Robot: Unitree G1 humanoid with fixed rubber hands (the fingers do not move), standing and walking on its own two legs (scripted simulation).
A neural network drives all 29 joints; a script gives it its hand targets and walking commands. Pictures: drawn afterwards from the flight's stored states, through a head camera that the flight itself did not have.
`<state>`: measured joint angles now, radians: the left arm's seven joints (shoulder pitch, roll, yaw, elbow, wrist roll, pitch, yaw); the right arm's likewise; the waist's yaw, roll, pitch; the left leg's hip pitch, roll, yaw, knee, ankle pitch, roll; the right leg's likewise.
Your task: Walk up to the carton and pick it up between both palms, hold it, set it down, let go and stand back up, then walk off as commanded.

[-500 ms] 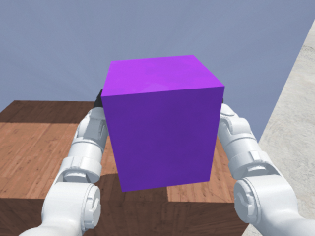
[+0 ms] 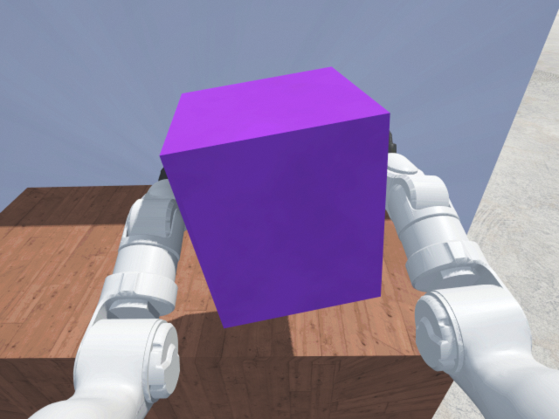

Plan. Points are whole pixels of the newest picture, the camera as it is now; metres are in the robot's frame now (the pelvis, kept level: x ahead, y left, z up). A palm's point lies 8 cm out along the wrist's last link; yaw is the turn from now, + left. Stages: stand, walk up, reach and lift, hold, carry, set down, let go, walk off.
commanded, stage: reach and lift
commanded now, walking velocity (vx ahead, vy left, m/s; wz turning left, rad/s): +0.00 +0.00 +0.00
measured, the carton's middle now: (279, 193) +0.35 +0.02 +0.22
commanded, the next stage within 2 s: hold in 0.46 s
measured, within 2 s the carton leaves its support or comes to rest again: neither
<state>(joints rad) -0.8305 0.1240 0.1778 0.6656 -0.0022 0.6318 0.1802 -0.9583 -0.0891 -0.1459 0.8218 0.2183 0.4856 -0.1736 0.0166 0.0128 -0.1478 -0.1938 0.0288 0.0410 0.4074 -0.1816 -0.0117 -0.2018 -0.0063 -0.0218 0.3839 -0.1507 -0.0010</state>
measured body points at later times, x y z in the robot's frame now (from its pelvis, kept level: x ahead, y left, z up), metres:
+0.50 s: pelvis +0.00 +0.00 +0.00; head -0.07 -0.01 +0.44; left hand +0.39 +0.18 +0.22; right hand +0.41 -0.12 +0.25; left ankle +0.02 +0.12 -0.74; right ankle +0.04 -0.12 -0.74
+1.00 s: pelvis -0.01 +0.00 +0.00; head -0.09 -0.01 +0.44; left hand +0.38 +0.17 +0.24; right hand +0.39 -0.13 +0.27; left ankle +0.02 +0.12 -0.74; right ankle +0.04 -0.12 -0.74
